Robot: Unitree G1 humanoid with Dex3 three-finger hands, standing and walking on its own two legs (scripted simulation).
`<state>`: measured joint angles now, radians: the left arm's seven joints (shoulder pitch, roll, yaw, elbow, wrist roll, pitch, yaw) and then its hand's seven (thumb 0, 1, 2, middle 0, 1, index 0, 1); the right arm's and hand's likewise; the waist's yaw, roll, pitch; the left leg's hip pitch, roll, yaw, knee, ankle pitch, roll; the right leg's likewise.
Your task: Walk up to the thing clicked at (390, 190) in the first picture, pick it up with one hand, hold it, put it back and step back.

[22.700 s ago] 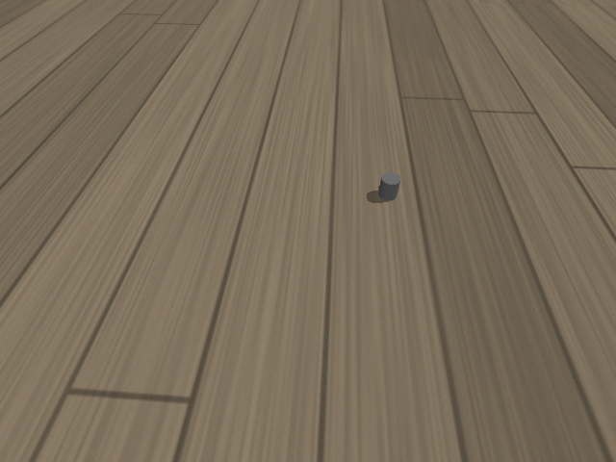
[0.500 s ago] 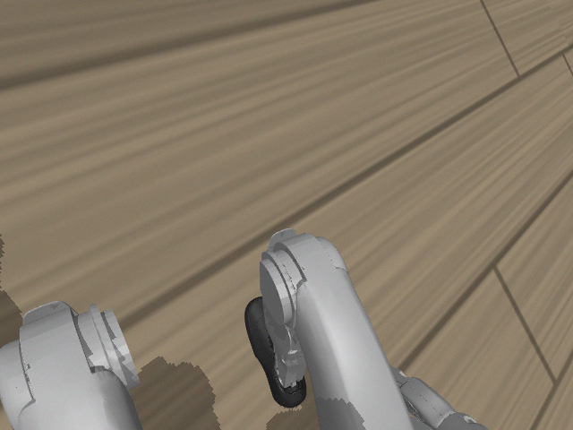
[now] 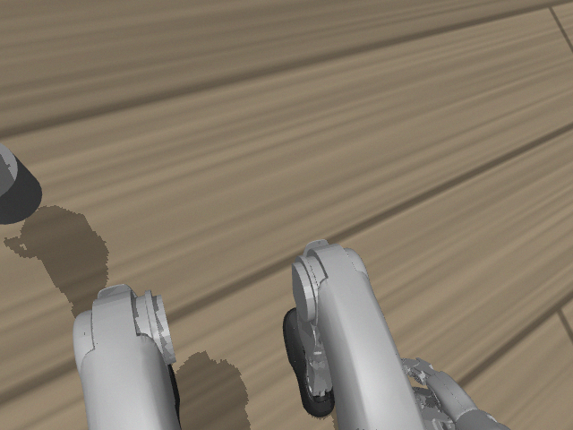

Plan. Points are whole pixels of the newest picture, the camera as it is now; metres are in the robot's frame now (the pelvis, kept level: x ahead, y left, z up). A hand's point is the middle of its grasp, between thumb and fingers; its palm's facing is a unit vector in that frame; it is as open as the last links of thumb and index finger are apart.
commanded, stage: settle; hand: left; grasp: from above
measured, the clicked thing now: out of the picture +0.48 +0.35 -0.20
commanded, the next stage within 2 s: lift in 0.14 s
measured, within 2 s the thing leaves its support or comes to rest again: neither
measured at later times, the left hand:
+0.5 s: hand out of the picture +0.45 +0.34 -0.10, palm faces -0.45 -0.09 -0.89, open 11.6 cm
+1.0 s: hand out of the picture +0.39 +0.33 +0.06, palm faces -0.42 -0.12 -0.90, open 11.5 cm
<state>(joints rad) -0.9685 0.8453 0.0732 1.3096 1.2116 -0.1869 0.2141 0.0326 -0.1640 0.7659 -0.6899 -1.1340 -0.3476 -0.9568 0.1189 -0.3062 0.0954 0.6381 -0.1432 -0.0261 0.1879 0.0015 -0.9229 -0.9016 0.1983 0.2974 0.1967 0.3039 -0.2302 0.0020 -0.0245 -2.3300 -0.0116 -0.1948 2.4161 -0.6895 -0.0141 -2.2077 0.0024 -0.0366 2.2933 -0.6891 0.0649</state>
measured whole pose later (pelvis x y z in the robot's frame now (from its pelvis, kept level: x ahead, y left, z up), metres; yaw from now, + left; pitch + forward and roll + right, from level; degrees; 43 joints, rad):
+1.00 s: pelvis +0.00 -0.01 +0.14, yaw +6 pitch +33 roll -6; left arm -0.57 0.67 0.02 0.73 1.00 -0.13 -0.02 0.01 -0.14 0.73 -0.71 -1.07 -0.36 -0.92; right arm 0.14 -0.27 -0.01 0.61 -0.01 0.09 0.05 0.00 -0.92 -0.90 0.20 0.30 0.20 0.30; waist -0.11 0.04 -0.17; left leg -1.89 0.02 -0.11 1.96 -0.64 -0.01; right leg -1.82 -0.03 -0.01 1.89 -0.64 0.07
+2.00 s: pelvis +0.07 -0.01 +0.40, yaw +7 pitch +10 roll -1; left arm -0.33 0.41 -0.18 0.80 0.97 0.02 0.08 0.01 -0.13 0.72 -0.70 -1.09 -0.35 -0.93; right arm 0.25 -0.24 -0.04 0.73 0.04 0.00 -0.05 0.01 -0.91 -0.90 0.20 0.30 0.20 0.30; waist -0.05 0.04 -0.09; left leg -0.64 0.05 0.01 0.86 -0.39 -0.03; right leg -0.63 -0.03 0.02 0.84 -0.38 0.04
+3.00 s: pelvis +0.07 -0.02 +0.43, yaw +7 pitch +3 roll +1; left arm -0.24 0.41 -0.21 0.59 0.97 0.02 -0.06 0.01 -0.12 0.72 -0.65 -1.16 -0.34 -0.93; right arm 0.18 -0.25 -0.03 0.68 0.06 0.05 -0.06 0.01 -0.91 -0.90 0.20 0.30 0.20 0.30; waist 0.00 0.05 -0.03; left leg -0.34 0.05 0.03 0.57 -0.27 -0.04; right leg -0.37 -0.03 0.04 0.60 -0.28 0.03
